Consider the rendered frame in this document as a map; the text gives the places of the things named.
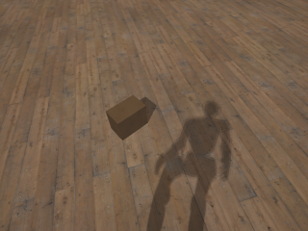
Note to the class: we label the carton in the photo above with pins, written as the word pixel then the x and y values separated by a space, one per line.
pixel 127 117

